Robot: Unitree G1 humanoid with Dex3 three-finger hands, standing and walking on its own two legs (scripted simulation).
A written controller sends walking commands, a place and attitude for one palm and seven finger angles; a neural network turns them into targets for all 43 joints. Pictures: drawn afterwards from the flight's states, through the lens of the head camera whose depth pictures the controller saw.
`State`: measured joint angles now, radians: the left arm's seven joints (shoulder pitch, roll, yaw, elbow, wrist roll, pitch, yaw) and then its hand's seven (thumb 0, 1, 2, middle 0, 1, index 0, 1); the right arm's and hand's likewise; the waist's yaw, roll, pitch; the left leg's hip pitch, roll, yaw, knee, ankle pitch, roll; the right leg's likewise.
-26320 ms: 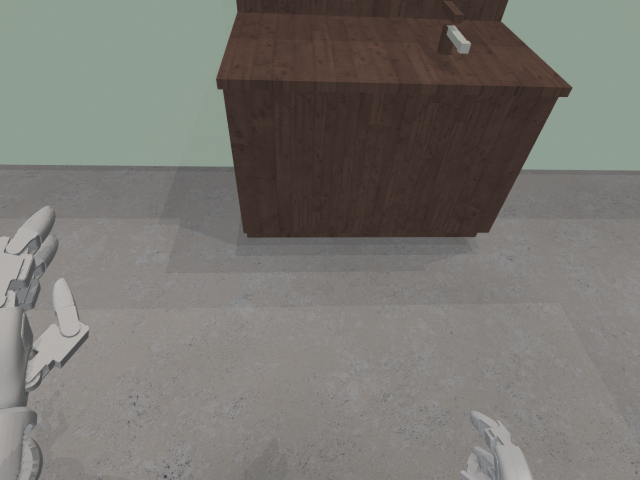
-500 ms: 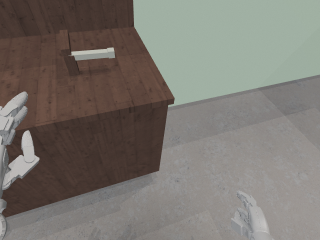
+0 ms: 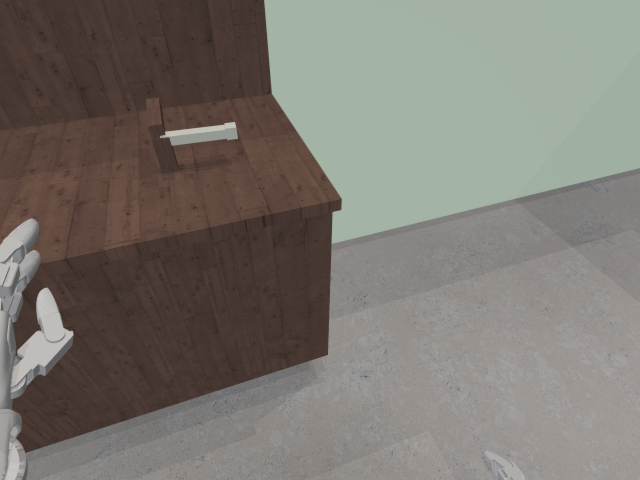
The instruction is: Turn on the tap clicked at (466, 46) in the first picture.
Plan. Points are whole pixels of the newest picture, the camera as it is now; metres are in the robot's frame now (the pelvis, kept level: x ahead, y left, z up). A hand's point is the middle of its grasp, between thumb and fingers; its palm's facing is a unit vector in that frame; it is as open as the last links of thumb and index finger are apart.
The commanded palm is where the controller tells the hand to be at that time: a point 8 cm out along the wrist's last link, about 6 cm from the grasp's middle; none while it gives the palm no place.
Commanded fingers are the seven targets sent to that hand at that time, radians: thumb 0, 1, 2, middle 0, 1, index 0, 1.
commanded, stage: stop stepping back and stand still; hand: left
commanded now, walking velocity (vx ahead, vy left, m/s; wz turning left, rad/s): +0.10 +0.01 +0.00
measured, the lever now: (231, 131) +0.82 +0.21 +0.06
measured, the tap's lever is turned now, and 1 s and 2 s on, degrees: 86 86 86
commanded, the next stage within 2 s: stand and check the lever's angle in 0.14 s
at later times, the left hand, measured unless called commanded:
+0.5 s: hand (68, 318) +0.24 +0.25 +0.17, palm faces +0.40 -0.85 -0.35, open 7.4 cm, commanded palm +0.18 +0.29 +0.19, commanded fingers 0.00 0.90 0.90 -0.20 -0.30 -0.20 -0.30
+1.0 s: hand (44, 323) +0.23 +0.28 +0.16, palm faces +0.39 -0.85 -0.35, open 7.4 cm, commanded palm +0.18 +0.31 +0.19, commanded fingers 0.00 0.90 0.90 -0.20 -0.30 -0.20 -0.30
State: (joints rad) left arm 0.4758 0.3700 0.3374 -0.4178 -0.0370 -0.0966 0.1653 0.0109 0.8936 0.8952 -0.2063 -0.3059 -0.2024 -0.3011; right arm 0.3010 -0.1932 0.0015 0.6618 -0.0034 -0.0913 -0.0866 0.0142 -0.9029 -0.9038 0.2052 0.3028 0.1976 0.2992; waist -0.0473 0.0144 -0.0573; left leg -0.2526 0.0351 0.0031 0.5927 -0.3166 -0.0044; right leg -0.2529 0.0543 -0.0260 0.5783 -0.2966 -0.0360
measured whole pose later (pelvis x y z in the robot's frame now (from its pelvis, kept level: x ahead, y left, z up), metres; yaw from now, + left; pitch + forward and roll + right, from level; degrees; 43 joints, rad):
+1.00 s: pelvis +0.02 +0.03 +0.01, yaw -1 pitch -1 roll -1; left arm 0.47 0.35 0.30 -0.44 -0.06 -0.11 0.15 0.01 0.89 0.89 -0.21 -0.31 -0.20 -0.30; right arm 0.20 -0.21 -0.01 0.62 -0.01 -0.06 -0.08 0.01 -0.90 -0.90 0.21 0.30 0.20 0.30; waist 0.01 0.02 0.00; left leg -0.22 0.02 0.04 0.44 -0.20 0.02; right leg -0.15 0.04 0.00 0.37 -0.21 -0.01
